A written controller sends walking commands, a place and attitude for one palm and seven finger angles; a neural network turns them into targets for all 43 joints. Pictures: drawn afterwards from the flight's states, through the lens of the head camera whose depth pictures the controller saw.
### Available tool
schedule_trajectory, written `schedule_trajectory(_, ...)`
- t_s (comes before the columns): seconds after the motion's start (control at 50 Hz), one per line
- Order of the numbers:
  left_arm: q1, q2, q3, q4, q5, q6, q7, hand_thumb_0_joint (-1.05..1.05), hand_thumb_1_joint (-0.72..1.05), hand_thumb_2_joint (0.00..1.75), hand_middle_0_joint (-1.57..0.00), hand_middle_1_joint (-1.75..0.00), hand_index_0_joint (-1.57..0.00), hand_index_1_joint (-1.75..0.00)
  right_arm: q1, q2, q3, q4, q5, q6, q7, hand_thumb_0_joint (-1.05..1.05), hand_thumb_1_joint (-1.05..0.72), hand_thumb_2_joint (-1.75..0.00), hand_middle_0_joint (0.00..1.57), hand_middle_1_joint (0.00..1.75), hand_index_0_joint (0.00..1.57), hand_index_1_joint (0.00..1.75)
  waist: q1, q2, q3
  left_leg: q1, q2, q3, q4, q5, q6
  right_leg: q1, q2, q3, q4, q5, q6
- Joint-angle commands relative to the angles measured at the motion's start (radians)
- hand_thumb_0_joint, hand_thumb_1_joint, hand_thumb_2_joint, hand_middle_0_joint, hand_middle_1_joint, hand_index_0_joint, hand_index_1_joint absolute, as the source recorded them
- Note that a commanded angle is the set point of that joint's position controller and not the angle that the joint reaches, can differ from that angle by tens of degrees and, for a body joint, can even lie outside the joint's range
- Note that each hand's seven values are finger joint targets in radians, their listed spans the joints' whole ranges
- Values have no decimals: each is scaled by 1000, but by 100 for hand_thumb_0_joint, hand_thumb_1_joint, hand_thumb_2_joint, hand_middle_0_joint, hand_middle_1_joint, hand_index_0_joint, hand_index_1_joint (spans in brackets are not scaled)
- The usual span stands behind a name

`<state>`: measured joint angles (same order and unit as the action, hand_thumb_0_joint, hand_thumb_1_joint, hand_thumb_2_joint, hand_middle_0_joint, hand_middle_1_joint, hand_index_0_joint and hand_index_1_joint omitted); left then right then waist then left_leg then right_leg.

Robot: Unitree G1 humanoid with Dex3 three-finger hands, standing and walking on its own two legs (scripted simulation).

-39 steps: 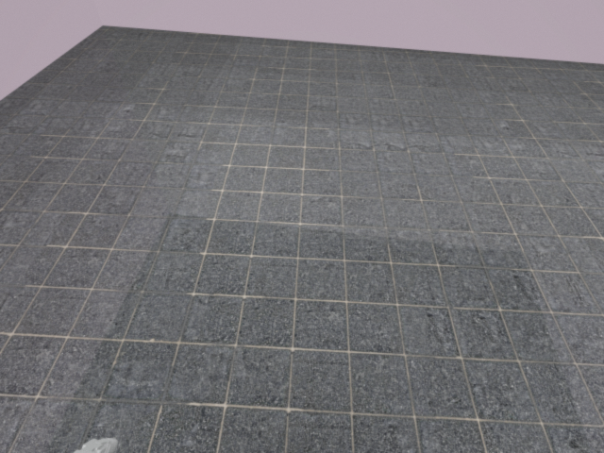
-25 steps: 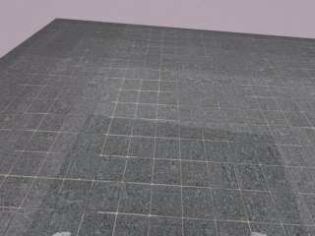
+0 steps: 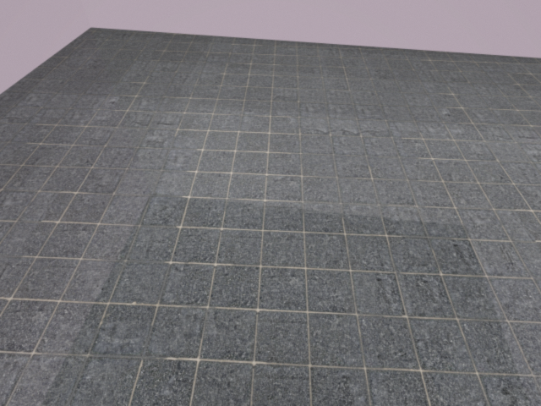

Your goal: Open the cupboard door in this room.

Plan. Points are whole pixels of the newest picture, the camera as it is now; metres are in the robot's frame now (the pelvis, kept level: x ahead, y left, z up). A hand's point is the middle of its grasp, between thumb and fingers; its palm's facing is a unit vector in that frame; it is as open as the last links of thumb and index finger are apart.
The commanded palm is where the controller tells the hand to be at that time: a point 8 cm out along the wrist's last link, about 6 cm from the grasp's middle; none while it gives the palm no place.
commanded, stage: stand and wait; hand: left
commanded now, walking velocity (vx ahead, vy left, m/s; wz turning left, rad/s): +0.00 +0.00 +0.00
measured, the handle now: out of the picture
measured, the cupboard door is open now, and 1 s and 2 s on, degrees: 0 0 0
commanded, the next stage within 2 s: turn or walk to find it in 0.12 s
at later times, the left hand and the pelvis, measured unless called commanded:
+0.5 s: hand out of the picture +0.04 +0.22 -0.18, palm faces +0.06 -0.96 -0.26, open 7.4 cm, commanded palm none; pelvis -0.01 +0.00 -0.02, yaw +5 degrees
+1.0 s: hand out of the picture -0.06 +0.17 -0.17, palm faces +0.33 -0.90 -0.27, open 7.4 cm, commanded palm none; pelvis -0.04 -0.03 -0.01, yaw +19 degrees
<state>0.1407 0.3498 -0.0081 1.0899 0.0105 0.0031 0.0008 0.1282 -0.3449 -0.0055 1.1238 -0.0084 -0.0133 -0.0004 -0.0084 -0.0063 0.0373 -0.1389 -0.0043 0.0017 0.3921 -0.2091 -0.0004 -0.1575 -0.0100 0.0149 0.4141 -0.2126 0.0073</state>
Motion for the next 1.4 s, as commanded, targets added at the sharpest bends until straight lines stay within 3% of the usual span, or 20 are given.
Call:
schedule_trajectory(0.0, -56, 203, 41, -71, 1, -27, 9, 0, 90, 90, -20, -30, -20, -30, -63, -209, -35, -73, -1, -21, -11, 0, -90, -90, 20, 30, 20, 30, 9, 5, -39, -11, 118, -104, -84, 54, 33, -20, -106, 104, -95, 34, -38)
schedule_trajectory(0.16, -54, 198, 46, -81, 2, -24, 10, 0, 90, 90, -20, -30, -20, -30, -57, -201, -35, -81, -3, -19, -7, 0, -90, -90, 20, 30, 20, 30, 11, 10, -54, -34, 115, -115, -63, 92, 34, -7, -113, 85, -70, 47, -33)
schedule_trajectory(0.26, 12, 95, 35, -93, 2, 8, 24, 0, 90, 90, -20, -30, -20, -30, 2, -78, -18, -103, -7, 13, -3, 0, -90, -90, 20, 30, 20, 30, 14, -17, -45, -130, 94, -113, 23, 118, 19, -18, -141, 70, -16, 55, -17)
schedule_trajectory(0.38, 25, 108, 55, -165, 6, 20, 32, 0, 90, 90, -20, -30, -20, -30, 58, -63, -40, -156, -8, 34, 1, 0, -90, -90, 20, 30, 20, 30, 0, -56, -79, -152, 60, -105, 167, 107, 17, -87, -213, 71, 34, 51, -60)
schedule_trajectory(0.46, 20, 64, 62, -208, 6, 27, 34, 0, 90, 90, -20, -30, -20, -30, 80, -78, -54, -192, -14, 36, 3, 0, -90, -90, 20, 30, 20, 30, -8, 63, -46, -222, 121, -262, 71, 83, 67, -137, -116, -32, 178, -101, -10)
schedule_trajectory(0.52, 32, 16, 62, -230, 3, 22, 38, 0, 90, 90, -20, -30, -20, -30, 123, -111, -78, -212, -13, 24, -9, 0, -90, -90, 20, 30, 20, 30, -21, 221, -81, -111, 253, -507, -71, 262, 196, -254, -16, -33, 478, -313, 20)
schedule_trajectory(0.6, 67, -30, 63, -231, -7, 12, 35, 0, 90, 90, -20, -30, -20, -30, 115, -87, -86, -224, -16, 28, -22, 0, -90, -90, 20, 30, 20, 30, -5, 157, -132, -20, 218, -436, 24, 454, 210, -256, -8, -2, 421, -310, 28)
schedule_trajectory(0.66, 136, -41, 66, -215, -10, 7, 34, 0, 90, 90, -20, -30, -20, -30, 102, -71, -93, -232, -11, 37, -18, 0, -90, -90, 20, 30, 20, 30, 18, 137, -144, -108, 144, -385, 79, 382, 144, -62, 16, -32, 134, -139, 36)
schedule_trajectory(0.68, 180, -23, 72, -206, -7, 2, 37, 0, 90, 90, -20, -30, -20, -30, 88, -53, -91, -242, -4, 39, -14, 0, -90, -90, 20, 30, 20, 30, 38, 86, -146, -199, 102, -351, 126, 256, 99, 56, -19, -18, -1, -35, 30)
schedule_trajectory(0.72, 183, 117, 100, -223, 15, -8, 45, 0, 90, 90, -20, -30, -20, -30, 56, 33, -86, -289, -2, 40, -6, 0, -90, -90, 20, 30, 20, 30, 54, -267, -54, -499, -84, -62, 496, -308, -27, 101, -449, 380, -150, 94, -146)
schedule_trajectory(0.78, 83, 43, 81, -239, 13, -14, 45, 0, 90, 90, -20, -30, -20, -30, 59, 22, -99, -235, -10, 65, 9, 0, -90, -90, 20, 30, 20, 30, -4, -110, 24, -423, 3, -83, 803, -216, -28, -107, -339, 194, -118, 138, -170)
schedule_trajectory(0.82, 60, 23, 77, -248, 17, -15, 45, 0, 90, 90, -20, -30, -20, -30, 92, 40, -94, -216, -10, 69, 17, 0, -90, -90, 20, 30, 20, 30, -19, -142, 26, -400, 17, -36, 813, -171, -42, -112, -297, 83, -97, 165, -149)
schedule_trajectory(0.96, 188, 77, 95, -199, 25, -8, 38, 0, 90, 90, -20, -30, -20, -30, -30, 56, -70, -244, -2, 61, 18, 0, -90, -90, 20, 30, 20, 30, 56, -176, -16, -307, 15, 53, 475, -248, -50, 22, -323, 21, -32, 349, -166)
schedule_trajectory(1.06, 157, 86, 104, -191, 16, 3, 35, 0, 90, 90, -20, -30, -20, -30, 59, 29, -67, -228, 1, 38, 12, 0, -90, -90, 20, 30, 20, 30, 7, -165, -89, -73, 15, 87, 81, -64, -26, -9, -303, -71, 134, 399, -77)
schedule_trajectory(1.08, 157, 54, 99, -204, 8, 9, 31, 0, 90, 90, -20, -30, -20, -30, 104, -28, -79, -219, -4, 27, 11, 0, -90, -90, 20, 30, 20, 30, -18, -22, -134, 85, 96, -2, -11, 126, 3, -120, -252, -134, 272, 260, -18)
schedule_trajectory(1.1, 148, -12, 85, -240, 5, 14, 23, 0, 90, 90, -20, -30, -20, -30, 128, -126, -100, -224, -9, 24, 9, 0, -90, -90, 20, 30, 20, 30, -26, 281, -125, 200, 349, -303, -47, 456, 99, -381, -121, -178, 471, -282, 55)
schedule_trajectory(1.12, 97, -21, 74, -267, 14, 24, 26, 0, 90, 90, -20, -30, -20, -30, 173, -156, -107, -214, -7, 31, 3, 0, -90, -90, 20, 30, 20, 30, -53, 245, -114, 128, 421, -332, -40, 578, 194, -399, -100, -108, 612, -428, 54)
schedule_trajectory(1.16, 33, -15, 84, -246, 9, 35, 29, 0, 90, 90, -20, -30, -20, -30, 131, -94, -91, -205, -12, 26, -19, 0, -90, -90, 20, 30, 20, 30, -41, 245, -56, 38, 326, -280, -40, 521, 184, -414, -104, -23, 710, -321, 56)
schedule_trajectory(1.22, 91, -21, 86, -208, 6, 31, 14, 0, 90, 90, -20, -30, -20, -30, 56, -55, -77, -234, -9, 16, -22, 0, -90, -90, 20, 30, 20, 30, 2, 166, -56, 21, 241, -175, -32, 503, 160, -372, -94, -41, 701, -215, 68)
schedule_trajectory(1.38, 62, -57, 80, -238, -2, 30, 20, 0, 90, 90, -20, -30, -20, -30, 86, -66, -91, -232, -18, 30, -17, 0, -90, -90, 20, 30, 20, 30, -15, 151, -46, -20, 232, -269, -37, 368, 180, -244, -46, -55, 403, -236, 64)
